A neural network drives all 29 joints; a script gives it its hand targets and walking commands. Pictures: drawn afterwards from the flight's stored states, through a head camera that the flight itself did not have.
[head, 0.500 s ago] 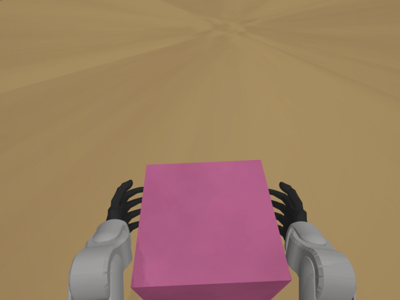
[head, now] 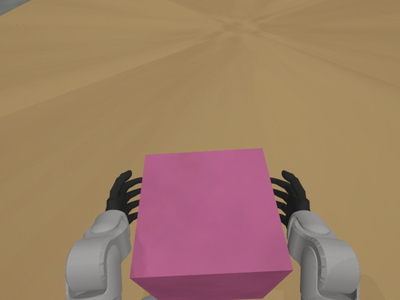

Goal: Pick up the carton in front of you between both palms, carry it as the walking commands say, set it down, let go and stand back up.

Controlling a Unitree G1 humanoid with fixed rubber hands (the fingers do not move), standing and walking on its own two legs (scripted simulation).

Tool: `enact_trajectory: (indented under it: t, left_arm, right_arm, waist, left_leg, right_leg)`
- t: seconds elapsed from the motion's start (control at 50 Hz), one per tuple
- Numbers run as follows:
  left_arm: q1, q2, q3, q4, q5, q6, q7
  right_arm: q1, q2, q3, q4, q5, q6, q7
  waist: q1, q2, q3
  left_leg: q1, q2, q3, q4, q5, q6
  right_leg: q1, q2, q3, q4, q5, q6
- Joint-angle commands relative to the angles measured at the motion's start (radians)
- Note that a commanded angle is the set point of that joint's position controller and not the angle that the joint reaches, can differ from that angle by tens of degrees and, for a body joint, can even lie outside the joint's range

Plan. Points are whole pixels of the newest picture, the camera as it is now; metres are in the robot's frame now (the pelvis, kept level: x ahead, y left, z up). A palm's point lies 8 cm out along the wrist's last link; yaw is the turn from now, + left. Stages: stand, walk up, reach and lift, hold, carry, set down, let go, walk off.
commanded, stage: carry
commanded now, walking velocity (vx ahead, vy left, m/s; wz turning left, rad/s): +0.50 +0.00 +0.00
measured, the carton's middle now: (208, 231) +0.24 +0.00 +0.03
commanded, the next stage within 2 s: none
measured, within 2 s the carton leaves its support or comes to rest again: neither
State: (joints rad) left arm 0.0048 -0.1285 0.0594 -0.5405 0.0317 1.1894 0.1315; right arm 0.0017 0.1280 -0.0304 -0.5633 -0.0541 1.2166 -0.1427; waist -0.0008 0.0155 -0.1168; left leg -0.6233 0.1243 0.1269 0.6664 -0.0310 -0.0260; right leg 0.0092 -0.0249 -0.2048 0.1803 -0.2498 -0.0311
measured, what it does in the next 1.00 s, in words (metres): walks ahead: left foot, then right foot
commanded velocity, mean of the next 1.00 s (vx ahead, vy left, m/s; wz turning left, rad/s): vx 0.50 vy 0.00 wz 0.00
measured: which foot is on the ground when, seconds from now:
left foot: up 0.00-0.12, down 0.14-0.70, up 0.72-1.00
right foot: down 0.00-0.14, up 0.16-0.66, down 0.68-1.00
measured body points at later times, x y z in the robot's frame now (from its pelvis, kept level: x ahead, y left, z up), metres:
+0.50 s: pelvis +0.34 +0.04 +0.00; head +0.34 +0.06 +0.45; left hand +0.60 +0.19 +0.08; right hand +0.58 -0.12 +0.09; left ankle +0.27 +0.11 -0.75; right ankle +0.46 -0.12 -0.69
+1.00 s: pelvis +0.68 -0.02 +0.00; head +0.69 -0.04 +0.45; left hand +0.93 +0.13 +0.10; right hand +0.94 -0.17 +0.09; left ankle +0.77 +0.15 -0.68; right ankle +0.63 -0.08 -0.75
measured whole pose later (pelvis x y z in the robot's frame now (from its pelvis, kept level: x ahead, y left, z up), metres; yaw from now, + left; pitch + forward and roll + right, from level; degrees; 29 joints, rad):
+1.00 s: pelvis +0.68 -0.02 +0.00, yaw +0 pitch +3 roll +2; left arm 0.01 -0.13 0.06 -0.56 0.03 1.17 0.13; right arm 0.01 0.13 -0.02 -0.58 -0.06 1.19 -0.14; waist 0.00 0.01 -0.07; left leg -0.61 0.13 0.09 0.83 -0.10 -0.02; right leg -0.08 -0.03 -0.21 0.21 -0.20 -0.06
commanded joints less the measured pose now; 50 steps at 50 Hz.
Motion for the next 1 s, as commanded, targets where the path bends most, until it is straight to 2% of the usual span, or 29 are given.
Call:
enact_trajectory:
  t: [0.0, 0.04, 0.08, 0.1, 0.12, 0.14, 0.16, 0.18, 0.2, 0.22, 0.24, 0.26, 0.32, 0.38, 0.44, 0.54, 0.58, 0.62, 0.64, 0.66, 0.68, 0.7, 0.72, 0.74, 0.76, 0.78, 0.82, 0.88, 0.98]
  left_arm:
    - [-0.323, -0.676, -0.58, -0.033, -0.233, 0.022, -0.103]
    - [-0.328, -0.682, -0.585, -0.029, -0.231, 0.023, -0.098]
    - [-0.339, -0.696, -0.602, -0.04, -0.237, 0.02, -0.098]
    - [-0.351, -0.705, -0.615, -0.051, -0.244, 0.019, -0.098]
    - [-0.358, -0.71, -0.624, -0.06, -0.247, 0.018, -0.099]
    - [-0.356, -0.717, -0.633, -0.075, -0.252, 0.017, -0.099]
    - [-0.359, -0.734, -0.648, -0.092, -0.26, 0.015, -0.105]
    - [-0.368, -0.765, -0.664, -0.084, -0.267, 0.005, -0.112]
    - [-0.371, -0.815, -0.676, -0.073, -0.269, -0.009, -0.121]
    - [-0.371, -0.856, -0.689, -0.068, -0.265, -0.023, -0.13]
    - [-0.37, -0.886, -0.691, -0.055, -0.261, -0.037, -0.137]
    - [-0.364, -0.907, -0.692, -0.041, -0.252, -0.05, -0.141]
    - [-0.299, -0.907, -0.686, -0.009, -0.22, -0.072, -0.137]
    - [-0.278, -0.864, -0.68, -0.03, -0.2, -0.075, -0.119]
    - [-0.299, -0.804, -0.677, -0.074, -0.207, -0.06, -0.101]
    - [-0.313, -0.688, -0.65, -0.1, -0.227, -0.011, -0.076]
    - [-0.322, -0.657, -0.638, -0.103, -0.236, 0.007, -0.071]
    - [-0.317, -0.645, -0.623, -0.098, -0.244, 0.019, -0.067]
    - [-0.309, -0.644, -0.613, -0.09, -0.245, 0.021, -0.065]
    - [-0.313, -0.642, -0.601, -0.095, -0.243, 0.025, -0.064]
    - [-0.336, -0.628, -0.592, -0.092, -0.239, 0.026, -0.065]
    - [-0.295, -0.662, -0.6, -0.065, -0.251, 0.024, -0.071]
    - [-0.329, -0.703, -0.613, -0.095, -0.267, 0.018, -0.083]
    - [-0.34, -0.757, -0.628, -0.096, -0.274, 0.01, -0.096]
    - [-0.361, -0.799, -0.638, -0.099, -0.277, 0.001, -0.107]
    - [-0.385, -0.824, -0.644, -0.097, -0.278, -0.008, -0.116]
    - [-0.371, -0.837, -0.646, -0.081, -0.279, -0.016, -0.132]
    - [-0.347, -0.809, -0.645, -0.083, -0.282, -0.021, -0.144]
    - [-0.323, -0.721, -0.616, -0.087, -0.264, -0.003, -0.126]
  right_arm:
    - [-0.371, 0.708, 0.615, -0.037, 0.257, 0.002, 0.09]
    - [-0.37, 0.707, 0.611, -0.034, 0.262, 0.004, 0.093]
    - [-0.361, 0.714, 0.603, -0.033, 0.265, -0.002, 0.097]
    - [-0.356, 0.722, 0.598, -0.031, 0.265, -0.006, 0.1]
    - [-0.335, 0.728, 0.589, -0.017, 0.264, -0.01, 0.102]
    - [-0.335, 0.721, 0.581, -0.021, 0.262, -0.015, 0.107]
    - [-0.333, 0.751, 0.588, -0.008, 0.266, -0.025, 0.113]
    - [-0.318, 0.791, 0.595, -0.007, 0.279, -0.034, 0.121]
    - [-0.327, 0.826, 0.604, -0.024, 0.282, -0.048, 0.132]
    - [-0.336, 0.861, 0.614, -0.026, 0.279, -0.061, 0.143]
    - [-0.357, 0.884, 0.626, -0.031, 0.281, -0.075, 0.152]
    - [-0.363, 0.896, 0.635, -0.033, 0.283, -0.086, 0.158]
    - [-0.32, 0.874, 0.643, -0.027, 0.287, -0.102, 0.172]
    - [-0.3, 0.815, 0.641, -0.041, 0.289, -0.1, 0.173]
    - [-0.301, 0.75, 0.627, -0.066, 0.288, -0.088, 0.16]
    - [-0.291, 0.638, 0.581, -0.074, 0.266, -0.046, 0.113]
    - [-0.293, 0.615, 0.569, -0.076, 0.259, -0.029, 0.097]
    - [-0.315, 0.607, 0.568, -0.097, 0.261, -0.015, 0.088]
    - [-0.325, 0.606, 0.572, -0.106, 0.265, -0.009, 0.085]
    - [-0.34, 0.598, 0.573, -0.11, 0.268, -0.006, 0.082]
    - [-0.343, 0.62, 0.595, -0.11, 0.278, 0.001, 0.08]
    - [-0.336, 0.621, 0.598, -0.121, 0.282, 0.003, 0.084]
    - [-0.361, 0.672, 0.615, -0.116, 0.29, -0.003, 0.091]
    - [-0.379, 0.727, 0.625, -0.116, 0.297, -0.01, 0.104]
    - [-0.391, 0.774, 0.633, -0.105, 0.297, -0.018, 0.114]
    - [-0.393, 0.813, 0.642, -0.087, 0.292, -0.027, 0.122]
    - [-0.373, 0.837, 0.649, -0.069, 0.273, -0.042, 0.126]
    - [-0.354, 0.829, 0.653, -0.063, 0.256, -0.051, 0.117]
    - [-0.359, 0.766, 0.644, -0.076, 0.263, -0.029, 0.097]
  waist:
    - [0.013, -0.147, 0.025]
    - [0.011, -0.165, 0.043]
    - [0.002, -0.177, -0.009]
    - [-0.011, -0.164, -0.059]
    - [-0.03, -0.105, -0.137]
    - [-0.033, 0.075, -0.254]
    - [-0.027, 0.297, -0.317]
    - [-0.025, 0.265, -0.281]
    - [-0.026, 0.183, -0.282]
    - [-0.022, 0.07, -0.269]
    - [-0.014, 0.038, -0.248]
    - [-0.008, 0.05, -0.245]
    - [-0.012, 0.092, -0.198]
    - [-0.013, 0.114, -0.133]
    - [-0.014, 0.11, -0.064]
    - [-0.017, 0.123, 0.039]
    - [-0.016, 0.143, 0.048]
    - [-0.006, 0.168, -0.018]
    - [0.014, 0.129, -0.078]
    - [0.032, 0.063, -0.156]
    - [0.035, -0.189, -0.276]
    - [0.022, -0.34, -0.293]
    - [0.019, -0.232, -0.26]
    - [0.013, -0.141, -0.247]
    - [0.006, -0.061, -0.222]
    - [0.003, -0.067, -0.212]
    - [0.005, -0.12, -0.211]
    - [0.004, -0.146, -0.154]
    - [0.007, -0.139, -0.06]
  left_leg:
    - [-0.022, -0.034, 0.06, -0.116, 0.046, 0.014]
    - [0.029, -0.042, 0.071, -0.161, 0.055, 0.035]
    - [0.174, -0.075, 0.105, -0.173, 0.007, 0.057]
    - [0.319, -0.118, 0.145, -0.208, -0.029, 0.061]
    - [0.527, -0.133, 0.143, -0.232, -0.09, 0.059]
    - [0.807, 0.109, -0.195, -0.273, -0.255, 0.132]
    - [0.967, 0.316, -0.622, -0.422, -0.295, 0.26]
    - [0.904, 0.313, -0.624, -0.463, -0.115, 0.258]
    - [0.867, 0.279, -0.475, -0.418, 0.032, 0.235]
    - [0.8, 0.255, -0.375, -0.4, 0.123, 0.205]
    - [0.723, 0.234, -0.301, -0.422, 0.113, 0.171]
    - [0.675, 0.21, -0.239, -0.454, 0.041, 0.144]
    - [0.644, 0.18, -0.154, -0.513, -0.041, 0.148]
    - [0.673, 0.158, -0.102, -0.545, -0.01, 0.155]
    - [0.68, 0.133, -0.051, -0.558, 0.051, 0.151]
    - [0.703, 0.116, 0.022, -0.554, 0.197, 0.134]
    - [0.732, 0.125, 0.047, -0.512, 0.329, 0.116]
    - [0.738, 0.117, 0.093, -0.352, 0.568, 0.087]
    - [0.693, 0.075, 0.134, -0.168, 0.589, 0.061]
    - [0.545, 0.04, 0.115, 0.039, 0.42, 0.042]
    - [0.219, -0.041, 0.069, 0.384, 0.126, -0.001]
    - [0.061, -0.155, -0.03, 0.613, -0.401, -0.013]
    - [0.014, -0.088, -0.141, 0.717, -0.405, 0.023]
    - [0.013, -0.038, -0.152, 0.705, -0.356, 0.047]
    - [0.039, -0.002, -0.155, 0.627, -0.297, 0.051]
    - [0.069, 0.021, -0.147, 0.543, -0.258, 0.048]
    - [0.089, 0.008, -0.101, 0.461, -0.191, 0.035]
    - [0.025, 0.003, -0.056, 0.31, -0.13, 0.01]
    - [-0.056, -0.002, 0.0, 0.07, -0.016, -0.007]
  right_leg:
    - [0.055, -0.217, 0.067, -0.065, 0.355, -0.085]
    - [0.081, -0.225, 0.054, -0.046, 0.432, -0.072]
    - [0.107, -0.224, 0.019, 0.073, 0.649, -0.049]
    - [0.081, -0.202, -0.025, 0.214, 0.734, -0.027]
    - [-0.01, -0.154, -0.05, 0.424, 0.679, -0.002]
    - [-0.281, -0.107, -0.024, 0.724, 0.411, 0.041]
    - [-0.564, 0.042, 0.035, 1.008, -0.087, 0.069]
    - [-0.63, 0.017, 0.169, 1.149, -0.2, 0.044]
    - [-0.64, -0.039, 0.206, 1.185, -0.17, 0.013]
    - [-0.639, -0.08, 0.211, 1.132, -0.119, 0.001]
    - [-0.605, -0.106, 0.216, 1.051, -0.073, 0.0]
    - [-0.57, -0.111, 0.201, 0.987, -0.035, 0.006]
    - [-0.59, -0.1, 0.144, 0.834, 0.022, 0.029]
    - [-0.677, -0.102, 0.1, 0.686, 0.104, 0.054]
    - [-0.698, -0.095, 0.067, 0.555, 0.19, 0.063]
    - [-0.644, -0.059, 0.005, 0.377, 0.255, 0.029]
    - [-0.576, -0.047, -0.006, 0.336, 0.253, 0.006]
    - [-0.404, 0.007, -0.051, 0.329, 0.201, -0.011]
    - [-0.233, 0.056, -0.091, 0.265, 0.176, -0.009]
    - [-0.012, 0.009, -0.031, 0.26, 0.111, -0.002]
    - [0.267, -0.307, 0.442, 0.211, -0.074, -0.127]
    - [0.281, -0.42, 0.753, 0.01, 0.035, -0.209]
    - [0.233, -0.403, 0.629, 0.039, 0.197, -0.191]
    - [0.167, -0.37, 0.501, 0.077, 0.315, -0.162]
    - [0.084, -0.339, 0.403, 0.076, 0.366, -0.126]
    - [0.032, -0.307, 0.332, 0.053, 0.31, -0.089]
    - [-0.002, -0.273, 0.248, 0.014, 0.229, -0.068]
    - [0.003, -0.254, 0.189, -0.043, 0.194, -0.082]
    - [0.06, -0.225, 0.117, -0.062, 0.275, -0.096]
